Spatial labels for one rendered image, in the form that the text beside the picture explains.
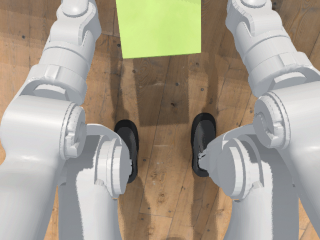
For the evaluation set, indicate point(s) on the robot left forearm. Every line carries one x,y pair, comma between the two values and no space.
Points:
66,59

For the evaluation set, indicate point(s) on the right robot shin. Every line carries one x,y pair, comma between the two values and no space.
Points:
215,148

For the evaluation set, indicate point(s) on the robot right foot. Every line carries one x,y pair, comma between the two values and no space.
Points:
203,131

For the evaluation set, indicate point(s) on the left robot upper arm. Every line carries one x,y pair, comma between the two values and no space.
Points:
38,135

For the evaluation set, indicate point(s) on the robot right forearm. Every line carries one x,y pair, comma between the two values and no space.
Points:
265,48

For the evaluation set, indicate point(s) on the carton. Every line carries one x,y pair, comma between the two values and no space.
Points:
158,28

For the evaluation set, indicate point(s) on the right robot upper arm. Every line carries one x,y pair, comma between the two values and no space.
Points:
288,119

